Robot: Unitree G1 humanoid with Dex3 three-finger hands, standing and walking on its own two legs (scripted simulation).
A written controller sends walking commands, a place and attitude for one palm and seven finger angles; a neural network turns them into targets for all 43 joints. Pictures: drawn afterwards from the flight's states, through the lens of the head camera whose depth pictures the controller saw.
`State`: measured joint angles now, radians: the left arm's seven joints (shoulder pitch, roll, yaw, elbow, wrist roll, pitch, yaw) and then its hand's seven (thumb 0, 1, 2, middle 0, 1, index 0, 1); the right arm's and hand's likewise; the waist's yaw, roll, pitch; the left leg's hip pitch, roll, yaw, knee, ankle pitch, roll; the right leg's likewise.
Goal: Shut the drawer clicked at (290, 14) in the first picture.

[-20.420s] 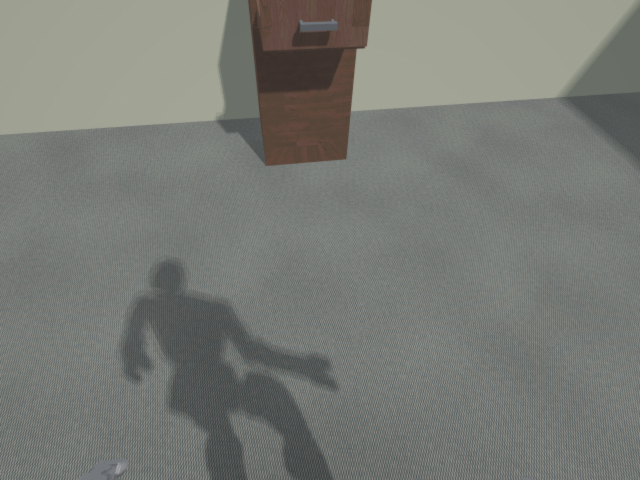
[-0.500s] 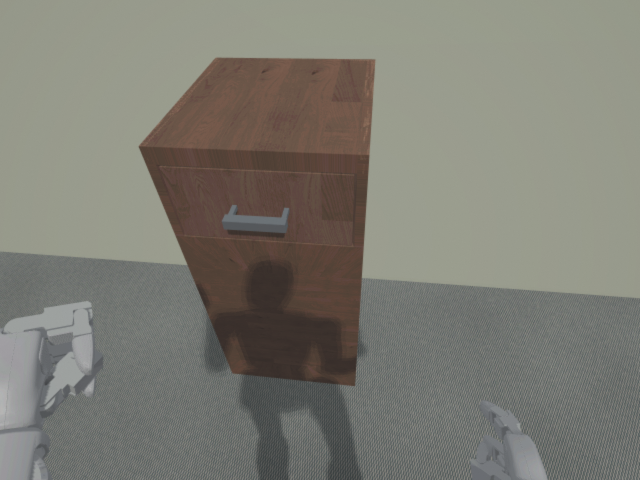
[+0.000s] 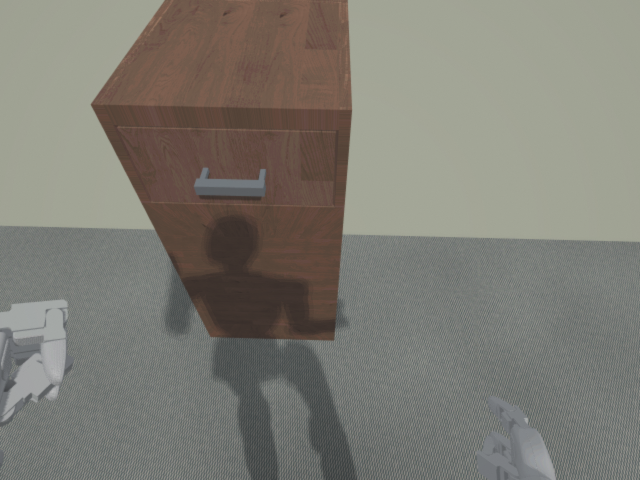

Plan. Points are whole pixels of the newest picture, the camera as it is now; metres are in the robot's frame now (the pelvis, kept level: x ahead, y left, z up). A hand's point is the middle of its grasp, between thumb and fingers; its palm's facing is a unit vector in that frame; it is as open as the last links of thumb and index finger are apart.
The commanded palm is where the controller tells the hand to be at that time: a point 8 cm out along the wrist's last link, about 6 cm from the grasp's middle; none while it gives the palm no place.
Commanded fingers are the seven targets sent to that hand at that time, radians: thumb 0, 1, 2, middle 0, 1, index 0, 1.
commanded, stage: step back with the hand held close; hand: left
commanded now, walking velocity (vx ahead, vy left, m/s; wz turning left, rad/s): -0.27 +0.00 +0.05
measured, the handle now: (232, 180) +0.60 +0.20 -0.02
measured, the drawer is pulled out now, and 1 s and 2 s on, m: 0.00 0.00 0.00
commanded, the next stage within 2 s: stop stepping back and stand still in 0.80 s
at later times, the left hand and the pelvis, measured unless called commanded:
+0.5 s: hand out of the picture +0.08 +0.27 +0.16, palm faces +0.42 -0.75 -0.51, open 3.2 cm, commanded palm +0.01 +0.30 +0.17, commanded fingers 0.00 0.90 0.90 -1.40 -1.60 -1.40 -1.60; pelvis -0.09 +0.01 -0.02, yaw +6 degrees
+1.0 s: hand out of the picture -0.01 +0.25 +0.17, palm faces +0.31 -0.85 -0.42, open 3.2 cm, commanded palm -0.08 +0.29 +0.17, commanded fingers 0.00 0.90 0.90 -1.40 -1.60 -1.40 -1.60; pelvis -0.21 +0.01 +0.00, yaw +0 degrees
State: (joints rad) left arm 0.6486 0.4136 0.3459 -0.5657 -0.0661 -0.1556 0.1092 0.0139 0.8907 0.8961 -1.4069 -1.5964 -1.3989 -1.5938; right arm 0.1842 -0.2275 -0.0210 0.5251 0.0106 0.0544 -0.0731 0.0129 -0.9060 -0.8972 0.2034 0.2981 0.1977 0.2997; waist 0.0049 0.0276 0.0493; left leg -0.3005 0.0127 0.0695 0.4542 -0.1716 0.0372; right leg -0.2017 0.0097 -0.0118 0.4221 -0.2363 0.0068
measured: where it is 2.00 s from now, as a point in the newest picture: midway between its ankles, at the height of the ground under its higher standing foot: outside the picture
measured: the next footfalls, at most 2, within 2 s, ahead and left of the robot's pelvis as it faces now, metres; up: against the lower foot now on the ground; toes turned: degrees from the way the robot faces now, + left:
left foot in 0.66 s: -0.02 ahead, +0.11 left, +0.00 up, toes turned +4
right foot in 1.06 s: -0.28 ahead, -0.09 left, +0.00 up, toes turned +0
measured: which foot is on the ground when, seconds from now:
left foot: down 0.00-0.54, up 0.56-0.64, down 0.66-1.00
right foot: down 0.00-0.68, up 0.70-1.00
